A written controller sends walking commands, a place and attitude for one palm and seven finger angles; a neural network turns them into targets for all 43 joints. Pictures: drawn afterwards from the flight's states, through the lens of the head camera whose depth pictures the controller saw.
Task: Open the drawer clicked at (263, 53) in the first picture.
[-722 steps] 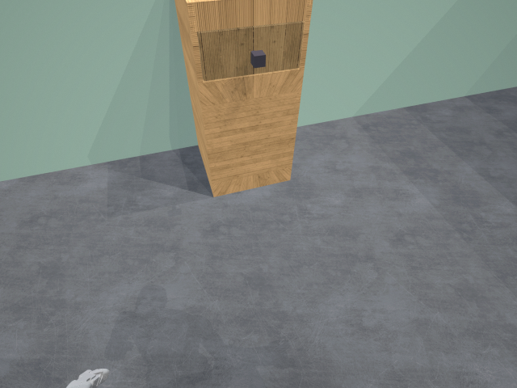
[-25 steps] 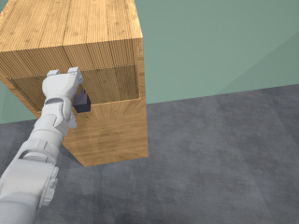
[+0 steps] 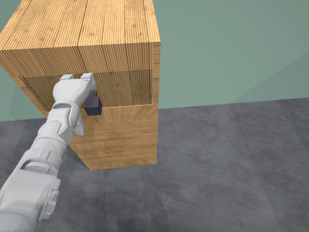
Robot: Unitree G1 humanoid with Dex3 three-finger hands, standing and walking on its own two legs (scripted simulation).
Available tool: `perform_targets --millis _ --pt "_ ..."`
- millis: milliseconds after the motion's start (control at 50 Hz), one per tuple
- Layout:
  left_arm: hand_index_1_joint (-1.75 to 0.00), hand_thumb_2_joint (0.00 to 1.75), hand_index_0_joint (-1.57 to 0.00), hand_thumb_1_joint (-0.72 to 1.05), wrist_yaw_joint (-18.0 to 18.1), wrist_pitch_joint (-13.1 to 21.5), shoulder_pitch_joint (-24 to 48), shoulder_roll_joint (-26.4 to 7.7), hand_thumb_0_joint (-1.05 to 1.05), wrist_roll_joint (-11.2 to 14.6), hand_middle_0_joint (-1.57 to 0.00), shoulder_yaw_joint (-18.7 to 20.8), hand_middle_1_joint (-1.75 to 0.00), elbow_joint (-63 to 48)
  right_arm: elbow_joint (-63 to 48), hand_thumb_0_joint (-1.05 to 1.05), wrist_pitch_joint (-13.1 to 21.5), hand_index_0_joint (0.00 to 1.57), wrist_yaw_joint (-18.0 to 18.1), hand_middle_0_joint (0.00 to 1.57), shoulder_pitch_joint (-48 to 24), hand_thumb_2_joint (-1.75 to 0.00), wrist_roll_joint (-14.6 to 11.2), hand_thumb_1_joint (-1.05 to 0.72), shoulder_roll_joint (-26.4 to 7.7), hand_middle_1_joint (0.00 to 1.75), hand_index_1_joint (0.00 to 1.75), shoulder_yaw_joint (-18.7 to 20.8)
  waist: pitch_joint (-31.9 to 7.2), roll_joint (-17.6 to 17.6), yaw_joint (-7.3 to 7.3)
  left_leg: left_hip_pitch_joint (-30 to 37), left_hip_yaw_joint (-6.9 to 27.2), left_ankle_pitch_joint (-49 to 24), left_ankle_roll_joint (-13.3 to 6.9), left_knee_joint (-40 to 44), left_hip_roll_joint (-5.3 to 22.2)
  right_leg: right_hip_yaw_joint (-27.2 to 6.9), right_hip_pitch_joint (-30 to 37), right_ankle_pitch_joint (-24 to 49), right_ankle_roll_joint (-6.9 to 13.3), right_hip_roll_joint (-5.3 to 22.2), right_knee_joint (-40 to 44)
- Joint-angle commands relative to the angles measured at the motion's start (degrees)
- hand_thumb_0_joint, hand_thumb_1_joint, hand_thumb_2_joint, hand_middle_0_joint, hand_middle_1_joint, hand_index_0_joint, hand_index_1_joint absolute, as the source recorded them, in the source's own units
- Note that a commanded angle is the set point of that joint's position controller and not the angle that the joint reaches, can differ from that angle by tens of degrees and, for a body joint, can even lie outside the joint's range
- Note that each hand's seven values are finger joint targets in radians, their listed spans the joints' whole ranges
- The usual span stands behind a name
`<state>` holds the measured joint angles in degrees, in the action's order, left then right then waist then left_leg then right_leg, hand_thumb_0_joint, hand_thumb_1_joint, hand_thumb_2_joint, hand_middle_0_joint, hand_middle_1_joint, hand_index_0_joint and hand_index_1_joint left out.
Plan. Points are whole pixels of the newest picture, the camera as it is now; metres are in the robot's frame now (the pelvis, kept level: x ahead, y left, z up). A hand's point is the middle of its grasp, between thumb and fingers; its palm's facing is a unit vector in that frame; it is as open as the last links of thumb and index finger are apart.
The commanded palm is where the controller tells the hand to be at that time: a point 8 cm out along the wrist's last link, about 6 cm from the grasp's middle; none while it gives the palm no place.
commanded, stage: move the hooked fingers above the handle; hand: left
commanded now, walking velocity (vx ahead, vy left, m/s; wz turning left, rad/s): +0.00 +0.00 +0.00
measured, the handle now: (94, 101) +0.51 +0.20 -0.01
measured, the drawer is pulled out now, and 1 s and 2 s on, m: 0.00 0.00 0.00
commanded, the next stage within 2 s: none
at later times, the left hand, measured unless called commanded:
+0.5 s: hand (76, 104) +0.44 +0.22 +0.06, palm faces -0.01 -0.04 -1.00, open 13.8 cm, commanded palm +0.43 +0.23 +0.12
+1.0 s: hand (81, 97) +0.46 +0.21 +0.06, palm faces +0.04 -0.02 -1.00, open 13.8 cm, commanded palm +0.43 +0.22 +0.12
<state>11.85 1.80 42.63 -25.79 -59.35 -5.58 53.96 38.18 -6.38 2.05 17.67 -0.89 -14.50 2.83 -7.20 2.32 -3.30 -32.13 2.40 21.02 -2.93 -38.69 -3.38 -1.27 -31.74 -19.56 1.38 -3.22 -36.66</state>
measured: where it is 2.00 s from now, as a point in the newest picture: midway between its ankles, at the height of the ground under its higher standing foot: outside the picture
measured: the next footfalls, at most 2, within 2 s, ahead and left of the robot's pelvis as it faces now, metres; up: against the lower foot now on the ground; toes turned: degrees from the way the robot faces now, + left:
none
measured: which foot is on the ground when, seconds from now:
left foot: down 0.00-1.00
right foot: down 0.00-1.00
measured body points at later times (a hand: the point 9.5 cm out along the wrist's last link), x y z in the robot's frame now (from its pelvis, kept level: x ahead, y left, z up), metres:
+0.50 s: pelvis -0.01 +0.01 +0.00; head +0.05 +0.00 +0.45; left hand +0.44 +0.22 +0.11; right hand +0.05 -0.26 -0.13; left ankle -0.03 +0.09 -0.72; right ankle -0.03 -0.11 -0.72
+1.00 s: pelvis -0.01 +0.00 +0.00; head +0.05 -0.01 +0.44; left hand +0.45 +0.21 +0.12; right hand +0.02 -0.27 -0.14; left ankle -0.03 +0.09 -0.72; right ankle -0.03 -0.11 -0.72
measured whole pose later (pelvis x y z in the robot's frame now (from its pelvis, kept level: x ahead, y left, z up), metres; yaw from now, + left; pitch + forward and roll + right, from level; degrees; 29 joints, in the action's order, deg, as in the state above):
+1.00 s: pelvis -0.01 +0.00 +0.00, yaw -1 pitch +15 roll -1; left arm 17.8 0.9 44.0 -25.5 -61.8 -2.5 55.3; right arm 39.9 -6.3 1.8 19.6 -0.5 -14.2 2.6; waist -7.5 2.9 -4.5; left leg -33.3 1.1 20.8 -3.0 -39.6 -3.1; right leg -2.3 -33.4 -19.2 1.3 -3.4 -38.1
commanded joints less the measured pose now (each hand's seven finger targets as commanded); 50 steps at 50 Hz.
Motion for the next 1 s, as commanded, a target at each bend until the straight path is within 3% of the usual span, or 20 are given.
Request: perform_targets --millis 0,60,100,140,200,240,320,360,380,460,480,540,580,640,740,820,840,860,900,980 --pt "-1.20 0.30 -0.30 -0.50 6.1 2.9 30.3 -15.2 0.00 -1.4 -0.30 6.5 -1.20 -16.1 -3.5 0.00 1.1 0.20 0.2 0.20 6.2 -0.90 0.9 -0.90 -7.8 0.30 0.30 3.3 -25.0 6.1 -1.11 16.9 -0.3 -35.7 1.1 -0.3 2.1 1.4 5.5 23.2 1.2 0.1 0.0" --pt "-1.20 0.30 -0.30 -0.50 9.0 0.1 25.5 -19.0 0.00 -2.0 -0.30 11.3 -1.20 -12.5 -3.1 0.00 0.8 0.20 -0.6 0.20 6.1 -0.90 1.2 -0.90 -7.9 0.30 0.30 3.2 -26.2 5.0 0.93 16.0 -0.2 -40.9 1.9 -0.7 2.5 2.2 6.7 24.7 1.4 -0.1 -1.1" --pt "-1.20 0.30 -0.30 -0.50 9.4 -2.8 22.4 -15.7 0.00 -1.4 -0.30 9.3 -1.20 -10.9 -3.5 0.00 0.5 0.20 -1.3 0.20 5.5 -0.90 1.2 -0.90 -7.8 0.30 0.30 3.0 -25.7 3.6 1.32 14.8 -0.8 -41.9 1.9 -0.3 2.6 2.3 8.6 26.6 1.3 -0.1 -0.8" --pt "-1.20 0.30 -0.30 -0.50 8.2 -5.7 18.1 -16.2 0.00 -1.0 -0.30 9.7 -1.20 -7.3 -3.7 0.00 -0.1 0.20 -1.6 0.20 5.1 -0.90 0.9 -0.90 -8.3 0.30 0.30 2.8 -24.9 -0.6 1.98 11.7 -1.8 -40.0 1.4 0.7 2.4 1.9 12.7 28.9 1.1 0.1 0.0" --pt "-1.20 0.30 -0.30 -0.50 5.7 -7.1 18.6 -15.5 0.00 -0.5 -0.30 7.9 -1.20 -8.3 -4.6 0.00 -0.8 0.20 -1.2 0.20 4.1 -0.90 0.3 -0.90 -8.8 0.30 0.30 2.8 -22.8 -5.3 0.99 9.7 -2.7 -34.3 0.4 2.1 2.1 1.4 15.7 30.1 0.6 0.6 1.4" --pt "-1.20 0.30 -0.30 -0.50 3.8 -6.1 20.1 -15.3 0.00 0.1 -0.30 6.8 -1.20 -10.7 -5.4 0.00 -0.9 0.20 -0.5 0.20 3.8 -0.90 0.0 -0.90 -9.2 0.30 0.30 2.8 -21.7 -6.1 0.04 9.5 -2.5 -31.1 -0.1 3.0 2.0 1.0 16.4 29.1 0.5 0.9 2.5" --pt "-1.20 0.30 -0.30 -0.50 1.6 -0.8 23.4 -11.8 0.00 0.4 -0.30 3.2 -1.20 -17.9 -5.2 0.00 -0.2 0.20 0.5 0.20 4.1 -0.90 0.1 -0.90 -8.5 0.30 0.30 3.4 -21.8 -0.7 -1.25 15.9 -1.3 -31.6 -0.2 2.7 2.2 0.8 11.5 24.4 0.5 0.5 3.4" --pt "-1.20 0.30 -0.30 -0.50 1.8 1.7 26.2 -12.1 0.00 0.3 -0.30 3.2 -1.20 -19.7 -4.3 0.00 0.2 0.20 0.7 0.20 4.7 -0.90 0.1 -0.90 -8.2 0.30 0.30 3.5 -20.6 1.7 -1.99 17.8 -0.2 -32.0 0.2 2.3 2.5 1.1 7.8 21.4 0.8 0.4 3.4" --pt "-1.20 0.30 -0.30 -0.50 2.3 2.3 26.9 -10.5 0.00 0.0 -0.30 1.8 -1.20 -19.4 -3.9 0.00 0.4 0.20 0.7 0.20 4.7 -0.90 0.2 -0.90 -7.9 0.30 0.30 3.6 -19.2 3.1 -2.31 18.7 0.3 -31.8 0.8 2.2 2.7 1.5 5.3 19.3 1.0 0.2 3.2" --pt "-1.20 0.30 -0.30 -0.50 5.7 2.2 29.0 -12.4 0.00 -0.7 -0.30 4.4 -1.20 -16.6 -2.7 0.00 0.9 0.20 -0.1 0.20 5.2 -0.90 0.5 -0.90 -7.9 0.30 0.30 3.5 -19.5 6.0 -1.22 18.8 1.3 -31.0 2.3 2.0 2.7 2.6 1.7 15.1 1.8 -0.2 1.9" --pt "-1.20 0.30 -0.30 -0.50 6.6 1.3 28.2 -11.8 0.00 -0.8 -0.30 4.5 -1.20 -13.8 -2.5 0.00 0.9 0.20 -0.4 0.20 5.1 -0.90 0.6 -0.90 -7.8 0.30 0.30 3.4 -18.9 4.2 -1.13 17.3 1.0 -28.6 2.3 2.1 2.5 2.7 1.9 14.3 1.8 -0.4 1.8" --pt "-1.20 0.30 -0.30 -0.50 8.5 -2.4 26.9 -16.4 0.00 -1.5 -0.30 8.3 -1.20 -7.0 -2.5 0.00 0.7 0.20 -0.4 0.20 4.6 -0.90 0.5 -0.90 -8.5 0.30 0.30 2.6 -17.8 0.0 -0.07 10.8 0.1 -23.6 1.7 3.2 1.9 2.7 5.0 13.7 2.1 -0.3 1.6" --pt "-1.20 0.30 -0.30 -0.50 8.6 -4.6 28.3 -13.2 0.00 -1.8 -0.30 5.1 -1.20 -6.0 -3.1 0.00 0.8 0.20 -0.6 0.20 4.2 -0.90 0.4 -0.90 -8.4 0.30 0.30 2.5 -19.3 0.8 -0.56 10.6 -0.8 -23.2 1.5 3.1 1.9 2.4 5.4 15.0 1.8 0.0 1.4" --pt "-1.20 0.30 -0.30 -0.50 6.8 -6.1 26.3 -13.1 0.00 -1.5 -0.30 5.1 -1.20 -3.5 -3.6 0.00 0.6 0.20 -0.6 0.20 4.8 -0.90 0.3 -0.90 -8.8 0.30 0.30 2.8 -22.0 -1.8 -0.55 11.1 -1.1 -25.2 1.1 2.8 2.2 2.0 8.3 17.6 1.5 0.0 1.6" --pt "-1.20 0.30 -0.30 -0.50 3.3 -2.5 29.0 -8.7 0.00 0.3 -0.30 1.1 -1.20 -10.4 -4.3 0.00 1.1 0.20 0.1 0.20 5.4 -0.90 0.3 -0.90 -8.7 0.30 0.30 3.3 -23.5 -2.1 -2.30 14.6 -0.6 -27.5 0.4 2.1 2.6 1.4 8.2 19.5 0.9 0.3 2.6" --pt "-1.20 0.30 -0.30 -0.50 4.9 0.5 29.3 -12.5 0.00 -0.8 -0.30 4.3 -1.20 -12.4 -3.7 0.00 1.3 0.20 0.6 0.20 5.6 -0.90 0.4 -0.90 -8.3 0.30 0.30 3.1 -20.4 0.0 -1.68 13.3 -0.4 -25.4 0.4 2.3 2.2 1.3 6.4 17.5 1.2 0.1 2.6" --pt "-1.20 0.30 -0.30 -0.50 5.9 0.8 30.2 -15.7 0.00 -1.2 -0.30 6.9 -1.20 -12.3 -3.3 0.00 1.4 0.20 0.6 0.20 5.6 -0.90 0.5 -0.90 -8.4 0.30 0.30 3.0 -19.4 0.1 -1.40 12.0 -0.4 -24.9 0.4 2.5 2.2 1.3 6.6 17.2 1.4 0.1 2.5" --pt "-1.20 0.30 -0.30 -0.50 6.9 0.6 30.6 -16.1 0.00 -1.9 -0.30 7.0 -1.20 -11.5 -3.0 0.00 1.5 0.20 0.5 0.20 5.7 -0.90 0.5 -0.90 -8.3 0.30 0.30 2.8 -18.7 0.7 -1.41 11.2 -0.4 -24.6 0.6 2.6 2.1 1.6 5.9 16.8 1.4 0.1 2.0" --pt "-1.20 0.30 -0.30 -0.50 8.9 -0.5 28.5 -19.4 0.00 -2.6 -0.30 10.2 -1.20 -10.6 -3.1 0.00 1.5 0.20 0.4 0.20 5.3 -0.90 0.6 -0.90 -8.2 0.30 0.30 2.6 -20.2 2.5 0.14 10.0 -1.0 -25.1 0.8 2.6 1.8 1.5 7.4 17.7 1.7 0.1 1.3" --pt "-1.20 0.30 -0.30 -0.50 9.5 -4.6 26.0 -16.3 0.00 -2.4 -0.30 7.8 -1.20 -6.4 -3.1 0.00 1.4 0.20 -0.3 0.20 5.2 -0.90 0.5 -0.90 -8.2 0.30 0.30 2.6 -21.7 2.2 0.35 9.7 -2.0 -26.4 1.1 2.7 1.9 1.7 9.1 19.7 1.6 0.0 1.2"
